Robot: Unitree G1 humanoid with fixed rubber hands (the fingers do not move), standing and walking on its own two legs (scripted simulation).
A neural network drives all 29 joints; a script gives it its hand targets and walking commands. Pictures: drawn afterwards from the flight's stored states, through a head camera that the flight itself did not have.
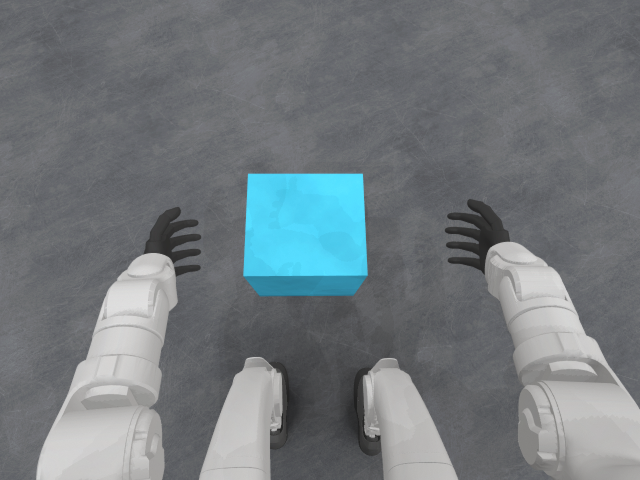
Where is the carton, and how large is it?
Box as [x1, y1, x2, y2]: [243, 174, 367, 295]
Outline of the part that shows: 248,174 243,275 259,295 353,295 367,275 362,174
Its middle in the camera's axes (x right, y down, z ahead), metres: -0.03 +0.00 +0.98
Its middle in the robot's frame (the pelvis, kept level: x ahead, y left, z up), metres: +0.54 +0.03 -0.54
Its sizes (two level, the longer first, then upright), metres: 0.261 0.236 0.280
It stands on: the floor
